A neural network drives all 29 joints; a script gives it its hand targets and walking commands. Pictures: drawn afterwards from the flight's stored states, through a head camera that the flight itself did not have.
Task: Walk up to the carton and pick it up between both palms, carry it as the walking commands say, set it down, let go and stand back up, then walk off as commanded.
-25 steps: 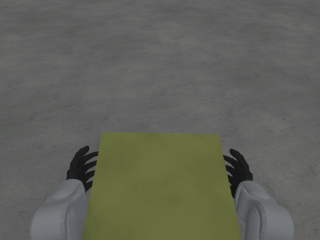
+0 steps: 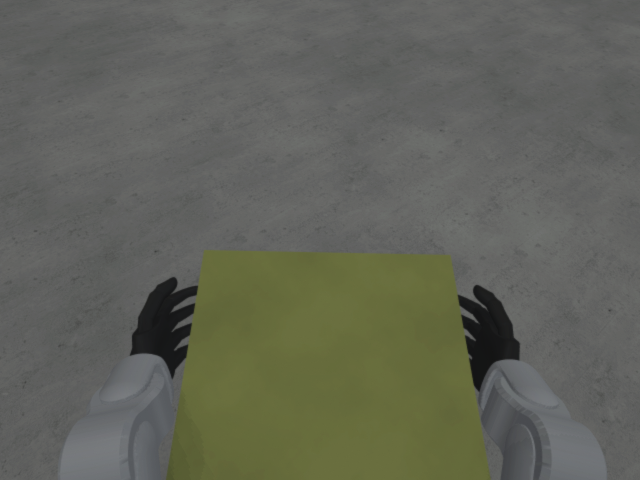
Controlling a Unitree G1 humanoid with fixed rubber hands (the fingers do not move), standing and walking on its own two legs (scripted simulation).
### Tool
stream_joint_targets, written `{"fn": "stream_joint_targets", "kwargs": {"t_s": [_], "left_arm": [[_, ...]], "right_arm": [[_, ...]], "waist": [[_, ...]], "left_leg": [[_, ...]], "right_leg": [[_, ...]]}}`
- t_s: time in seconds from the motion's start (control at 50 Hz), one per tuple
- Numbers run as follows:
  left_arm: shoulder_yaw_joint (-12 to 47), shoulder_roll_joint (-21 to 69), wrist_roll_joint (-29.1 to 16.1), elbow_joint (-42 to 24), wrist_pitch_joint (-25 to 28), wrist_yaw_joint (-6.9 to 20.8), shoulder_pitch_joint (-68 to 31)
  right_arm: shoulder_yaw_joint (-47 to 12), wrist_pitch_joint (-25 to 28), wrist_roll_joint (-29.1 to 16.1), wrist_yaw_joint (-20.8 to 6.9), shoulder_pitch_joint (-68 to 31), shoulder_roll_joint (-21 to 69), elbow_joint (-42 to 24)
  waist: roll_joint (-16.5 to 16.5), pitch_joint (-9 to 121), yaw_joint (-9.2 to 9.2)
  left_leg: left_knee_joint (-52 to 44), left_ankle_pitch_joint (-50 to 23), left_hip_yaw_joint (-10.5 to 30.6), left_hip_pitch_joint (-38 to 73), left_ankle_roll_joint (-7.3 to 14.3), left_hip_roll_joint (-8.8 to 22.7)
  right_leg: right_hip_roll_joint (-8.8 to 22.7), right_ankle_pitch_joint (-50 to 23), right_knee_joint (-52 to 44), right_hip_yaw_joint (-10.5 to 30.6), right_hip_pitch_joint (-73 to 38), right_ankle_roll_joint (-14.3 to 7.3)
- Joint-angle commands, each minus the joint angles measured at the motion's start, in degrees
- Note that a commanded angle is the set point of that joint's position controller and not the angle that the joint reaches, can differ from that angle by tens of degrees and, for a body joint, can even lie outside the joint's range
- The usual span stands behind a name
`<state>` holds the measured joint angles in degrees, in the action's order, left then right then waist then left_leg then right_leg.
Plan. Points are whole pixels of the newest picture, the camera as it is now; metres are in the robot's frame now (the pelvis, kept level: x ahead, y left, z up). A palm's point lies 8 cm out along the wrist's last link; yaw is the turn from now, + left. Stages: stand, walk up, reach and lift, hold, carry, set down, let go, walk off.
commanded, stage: carry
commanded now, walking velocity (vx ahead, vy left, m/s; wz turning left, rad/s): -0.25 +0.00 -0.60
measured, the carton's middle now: (323, 377) +0.24 +0.00 +0.02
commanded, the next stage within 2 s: none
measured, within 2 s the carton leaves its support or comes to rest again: neither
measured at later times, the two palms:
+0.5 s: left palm out of the picture +0.06 +0.06 +0.08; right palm out of the picture -0.05 -0.26 +0.07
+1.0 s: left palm out of the picture -0.14 +0.03 +0.08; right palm out of the picture -0.34 -0.25 +0.06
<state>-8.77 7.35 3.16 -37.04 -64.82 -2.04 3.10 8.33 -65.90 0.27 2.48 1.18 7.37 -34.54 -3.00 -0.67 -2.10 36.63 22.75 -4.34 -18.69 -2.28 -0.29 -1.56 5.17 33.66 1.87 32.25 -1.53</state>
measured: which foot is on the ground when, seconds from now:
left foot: down 0.00-0.30, up 0.32-0.58, down 0.60-0.92, up 0.94-1.00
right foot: down 0.00-0.02, up 0.04-0.28, down 0.30-0.62, up 0.64-0.88, down 0.90-1.00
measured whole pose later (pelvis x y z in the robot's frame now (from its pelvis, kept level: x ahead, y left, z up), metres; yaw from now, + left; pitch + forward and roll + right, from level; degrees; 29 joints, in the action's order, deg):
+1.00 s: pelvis -0.43 +0.02 +0.00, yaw -35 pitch +1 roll +1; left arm -8.8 7.5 3.4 -32.3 -67.3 -2.4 1.5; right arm 9.2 -68.4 2.6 1.8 0.8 7.4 -31.8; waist 1.5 -1.6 0.1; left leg 57.2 28.9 -5.0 -34.1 -5.0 8.0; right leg 1.5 16.0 41.9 -0.6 27.1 -0.1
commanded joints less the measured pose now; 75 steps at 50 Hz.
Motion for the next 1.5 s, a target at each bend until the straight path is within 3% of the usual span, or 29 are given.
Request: {"fn": "stream_joint_targets", "kwargs": {"t_s": [0.0, 0.02, 0.04, 0.08, 0.24, 0.28, 0.3, 0.32, 0.4, 0.5, 0.58, 0.6, 0.62, 0.64, 0.68, 0.74, 0.84, 0.88, 0.9, 0.92, 1.0, 1.16, 1.18, 1.2, 1.22, 1.26, 1.4, 1.44, 1.48], "left_arm": [[47.5, 41.3, -18.6, -9.6, -1.3, 6.0, -22.3], [48.2, 41.6, -18.9, -10.6, -1.5, 6.1, -25.9], [48.1, 41.9, -19.1, -10.7, -1.6, 6.2, -26.5], [49.5, 43.9, -21.1, -9.5, -1.5, 7.0, -27.9], [48.4, 41.8, -23.1, -6.0, -3.6, 7.1, -23.8], [47.2, 42.0, -23.1, -4.0, -3.7, 7.4, -23.0], [46.2, 39.9, -22.7, -3.1, -3.3, 7.5, -23.8], [46.0, 40.1, -22.1, -3.0, -3.0, 7.5, -23.8], [44.6, 45.6, -20.0, -8.1, -0.4, 7.3, -26.6], [43.6, 43.1, -17.2, -7.8, -0.2, 6.1, -22.3], [45.0, 41.7, -16.8, -8.0, -0.6, 5.7, -22.1], [46.3, 41.6, -17.2, -8.9, -1.2, 5.9, -23.2], [47.7, 41.9, -17.8, -9.4, -1.7, 6.2, -25.6], [47.3, 41.4, -17.5, -10.2, -1.6, 5.9, -27.6], [48.9, 43.3, -19.7, -9.3, -1.9, 6.4, -29.1], [49.5, 42.2, -21.5, -8.0, -2.6, 6.6, -27.8], [48.2, 40.6, -22.6, -5.3, -4.3, 6.6, -25.4], [46.9, 41.1, -22.7, -3.0, -4.6, 7.1, -24.2], [45.9, 39.4, -22.4, -2.1, -4.2, 7.1, -24.9], [45.5, 39.8, -21.6, -2.1, -3.9, 7.3, -24.9], [44.0, 45.0, -19.3, -7.4, -0.9, 7.2, -28.1], [43.9, 41.6, -15.8, -6.9, -0.5, 5.4, -22.5], [45.1, 41.8, -16.1, -7.9, -0.9, 5.7, -23.0], [46.5, 42.1, -16.8, -8.4, -1.5, 6.0, -25.6], [46.6, 41.9, -16.8, -8.9, -1.6, 5.8, -27.9], [48.3, 43.3, -19.0, -9.0, -1.8, 6.1, -30.0], [48.4, 41.4, -22.3, -5.7, -4.4, 6.6, -27.8], [47.3, 41.8, -22.7, -3.5, -4.9, 7.0, -26.8], [45.9, 40.1, -21.9, -1.3, -4.2, 7.2, -26.1]], "right_arm": [[-45.3, 0.1, -17.1, -5.8, -19.5, 44.2, -7.1], [-44.7, 0.2, -17.0, -5.9, -20.5, 44.0, -7.5], [-45.4, 0.1, -17.0, -6.2, -21.5, 43.6, -9.4], [-45.0, 0.5, -15.4, -6.2, -23.6, 43.5, -10.3], [-41.8, -0.8, -12.7, -3.6, -18.0, 39.0, -7.6], [-42.0, -1.0, -12.5, -3.4, -18.3, 39.1, -6.1], [-43.7, -1.4, -12.5, -3.5, -19.6, 38.9, -7.5], [-45.1, -1.3, -13.9, -3.9, -23.5, 40.3, -7.7], [-49.2, 0.6, -19.3, -6.0, -30.5, 48.3, -11.7], [-50.1, 0.3, -19.9, -6.1, -27.2, 46.4, -11.1], [-48.6, 0.1, -18.9, -6.3, -23.8, 45.4, -9.5], [-46.3, 0.2, -17.3, -6.2, -21.5, 45.0, -7.4], [-44.2, 0.4, -16.0, -6.1, -20.7, 44.3, -6.5], [-45.2, 0.2, -17.0, -6.6, -21.6, 42.9, -8.6], [-45.1, 0.1, -15.9, -6.9, -24.5, 42.6, -9.8], [-42.4, -0.2, -14.2, -5.8, -21.6, 39.6, -8.8], [-41.0, -1.5, -12.4, -3.9, -18.6, 37.0, -7.0], [-40.8, -1.8, -11.9, -3.6, -18.7, 37.0, -5.4], [-42.0, -2.1, -11.4, -3.6, -18.6, 36.7, -6.0], [-44.1, -1.9, -13.0, -4.2, -23.1, 39.3, -6.4], [-48.6, 0.2, -19.4, -6.6, -31.7, 47.1, -11.1], [-48.8, 0.1, -19.4, -7.0, -25.4, 44.8, -9.2], [-46.8, 0.2, -18.0, -7.1, -23.0, 44.7, -7.6], [-45.0, 0.5, -16.8, -6.9, -22.3, 44.2, -6.6], [-45.2, 0.2, -17.2, -7.3, -22.7, 42.7, -8.0], [-45.1, 0.0, -16.0, -7.4, -24.8, 42.5, -8.8], [-41.3, -1.5, -12.4, -4.9, -19.9, 37.6, -6.5], [-40.6, -1.9, -11.6, -4.3, -19.3, 37.3, -4.8], [-42.8, -2.2, -11.6, -4.4, -22.2, 37.4, -6.1]], "waist": [[14.8, 22.4, 1.21], [27.8, 18.5, 1.33], [19.4, 17.0, 2.02], [8.1, 15.7, 2.43], [15.7, 20.2, 2.37], [4.8, 18.0, 3.37], [-17.9, 16.5, 2.68], [-17.3, 14.6, 2.51], [-7.2, 19.5, 2.20], [-7.5, 23.0, 3.24], [-8.2, 25.3, 2.50], [3.0, 21.8, 1.55], [26.0, 18.7, 0.76], [22.9, 14.3, 1.87], [9.3, 13.3, 2.67], [13.3, 14.7, 3.32], [16.0, 18.7, 2.45], [4.2, 17.0, 3.40], [-16.6, 15.4, 2.46], [-17.2, 13.1, 2.30], [-8.7, 19.5, 2.19], [-8.1, 25.2, 2.66], [1.4, 22.1, 1.50], [23.1, 19.9, 0.76], [23.1, 15.0, 1.50], [10.5, 14.1, 2.69], [15.8, 17.9, 2.48], [4.8, 17.6, 3.30], [-20.7, 13.5, 2.59]], "left_leg": [[-19.6, -9.2, 15.0, 15.6, 7.1, 16.7], [-20.0, -33.5, 21.2, 11.1, 15.7, 29.4], [-16.4, -50.0, 15.1, 7.6, 16.9, 31.0], [-12.9, -47.6, 4.1, 2.6, 12.8, 24.5], [-3.7, -41.5, -0.1, 10.5, 8.1, 21.9], [4.0, -23.4, -2.7, -0.6, 0.5, 17.9], [13.3, 7.3, -6.2, -18.8, -4.1, 9.4], [24.7, 17.2, -1.1, -17.5, -4.1, 6.6], [29.1, 0.7, 3.1, -11.5, -2.4, 5.9], [14.0, 5.5, 1.2, -6.7, -1.6, 1.7], [-15.0, 3.4, -4.3, 13.7, 1.5, -0.1], [-22.1, 7.3, 4.3, 16.1, 5.2, 7.2], [-23.4, -1.3, 23.1, 7.9, 13.6, 24.2], [-23.9, -19.1, 18.7, 2.7, 16.8, 32.2], [-17.8, -28.3, 4.8, -3.1, 12.9, 25.5], [-9.7, -35.6, -4.7, 2.7, 7.1, 17.9], [-5.4, -32.7, -0.9, 7.9, 6.8, 22.2], [3.7, -17.7, -3.4, -2.9, -0.3, 18.3], [13.1, 11.3, -6.3, -20.0, -4.8, 9.9], [23.9, 17.5, -0.5, -18.8, -4.5, 7.5], [29.0, 0.2, 2.8, -11.0, -2.3, 6.4], [-13.6, 3.1, -4.9, 11.6, 1.3, 0.2], [-19.3, 5.5, 2.8, 15.4, 4.6, 7.1], [-22.4, 3.3, 20.2, 7.0, 12.2, 21.8], [-24.3, -10.7, 18.0, 2.0, 15.8, 30.3], [-18.3, -20.2, 5.1, -4.8, 12.5, 25.0], [-8.3, -24.9, -0.6, 5.8, 6.9, 22.5], [1.0, -14.3, -3.7, -1.8, 0.5, 18.8], [19.8, 17.6, -2.9, -21.5, -4.7, 7.7]], "right_leg": [[4.6, 5.3, 0.3, 3.3, -1.5, 3.0], [-0.9, 28.2, 21.8, -5.4, 5.4, 4.1], [2.0, 30.4, 35.4, -3.8, 5.8, 4.2], [3.6, 23.2, 41.3, -1.9, 2.4, 3.6], [1.1, 21.3, 3.5, -9.4, -9.6, 3.7], [7.0, 6.9, -10.8, 0.4, -19.3, 2.4], [26.1, -22.8, -10.6, 25.7, -26.1, -4.7], [26.9, -35.1, -9.0, 25.1, -18.9, -8.6], [14.9, -10.4, -8.1, 9.4, -14.6, -4.4], [16.3, -0.9, -15.6, 17.2, -19.1, -5.0], [11.5, -1.4, -19.5, 12.4, -15.8, 2.9], [4.2, 10.0, -15.6, 4.0, -6.3, 8.2], [-1.2, 22.9, 13.5, -3.3, -0.3, 6.2], [-0.1, 27.6, 29.7, -5.0, 5.2, 5.9], [3.4, 22.2, 43.2, -1.1, 1.3, 4.0], [3.1, 18.6, 30.7, -4.9, -0.1, 4.7], [1.2, 20.1, 3.2, -9.3, -9.6, 3.5], [6.9, 8.7, -10.8, 1.1, -19.3, 2.4], [25.8, -14.1, -12.4, 27.0, -24.3, -4.2], [26.6, -28.1, -10.1, 26.3, -16.6, -8.0], [14.7, 0.0, -9.8, 10.1, -11.9, -3.6], [11.7, 4.3, -20.4, 11.6, -16.2, 2.5], [4.8, 9.2, -16.5, 3.6, -6.4, 7.8], [-0.3, 20.6, 11.2, -2.6, -2.6, 5.8], [0.2, 25.6, 26.8, -5.9, 3.9, 5.1], [4.2, 21.7, 40.3, -1.4, -0.3, 3.2], [1.7, 19.8, 5.6, -9.6, -7.9, 2.6], [5.2, 12.6, -10.0, -1.0, -17.3, 1.7], [27.7, -18.4, -12.8, 28.9, -16.6, -8.9]]}}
